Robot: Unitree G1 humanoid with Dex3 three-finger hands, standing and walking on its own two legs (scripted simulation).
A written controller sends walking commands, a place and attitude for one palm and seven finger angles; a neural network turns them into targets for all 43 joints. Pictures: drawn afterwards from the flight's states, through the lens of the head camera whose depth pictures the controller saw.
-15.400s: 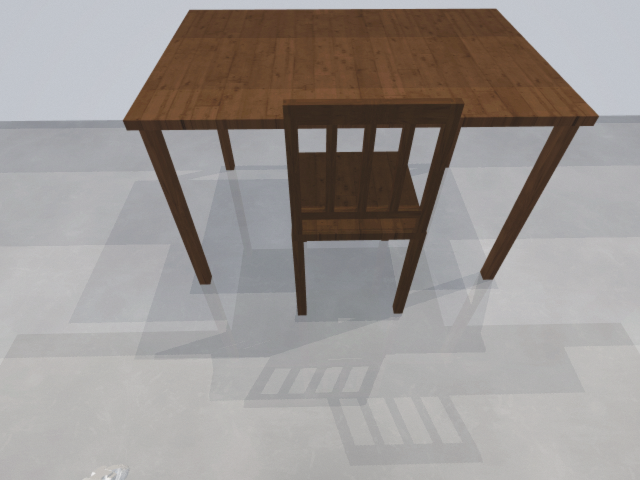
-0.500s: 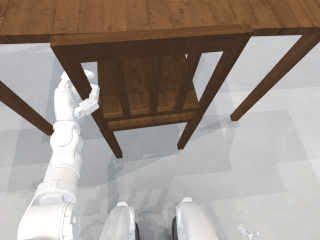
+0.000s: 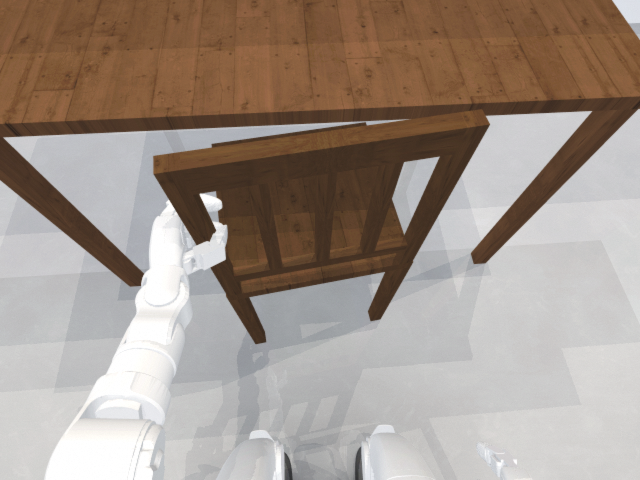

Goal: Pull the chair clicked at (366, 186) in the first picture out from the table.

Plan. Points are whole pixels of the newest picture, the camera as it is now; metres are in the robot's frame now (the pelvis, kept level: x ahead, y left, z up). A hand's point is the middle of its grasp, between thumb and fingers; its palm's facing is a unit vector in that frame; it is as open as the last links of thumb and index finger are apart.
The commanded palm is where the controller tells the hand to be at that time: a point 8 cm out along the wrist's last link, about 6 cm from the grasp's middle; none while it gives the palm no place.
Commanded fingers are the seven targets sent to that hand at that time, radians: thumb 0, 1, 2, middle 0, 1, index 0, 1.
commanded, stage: step backward, pulling the chair out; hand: left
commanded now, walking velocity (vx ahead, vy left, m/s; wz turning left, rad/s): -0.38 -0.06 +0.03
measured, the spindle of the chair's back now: (323, 219) +0.47 -0.02 -0.07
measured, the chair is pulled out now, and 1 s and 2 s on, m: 0.04 0.15 0.18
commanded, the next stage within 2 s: none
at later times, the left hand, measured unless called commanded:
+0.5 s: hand (232, 297) +0.34 +0.10 -0.02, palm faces +0.01 -0.99 -0.14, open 5.8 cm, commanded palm +0.33 +0.15 -0.02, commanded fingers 0.00 0.90 0.90 -0.50 -1.45 -0.50 -1.45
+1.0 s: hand (226, 337) +0.29 +0.11 -0.02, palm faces +0.00 -0.98 -0.18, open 5.9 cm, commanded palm +0.30 +0.16 -0.02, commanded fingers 0.00 0.90 0.90 -0.50 -1.45 -0.50 -1.45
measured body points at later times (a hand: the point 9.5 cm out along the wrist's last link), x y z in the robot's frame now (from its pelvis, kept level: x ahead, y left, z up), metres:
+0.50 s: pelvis -0.04 -0.01 +0.04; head +0.06 -0.02 +0.48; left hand +0.33 +0.16 -0.01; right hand +0.02 -0.28 -0.09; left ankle +0.01 +0.10 -0.69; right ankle +0.01 -0.13 -0.69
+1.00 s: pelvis -0.08 -0.02 +0.03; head +0.00 -0.02 +0.47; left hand +0.28 +0.16 -0.01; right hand +0.02 -0.27 -0.10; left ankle +0.01 +0.10 -0.69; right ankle +0.01 -0.13 -0.69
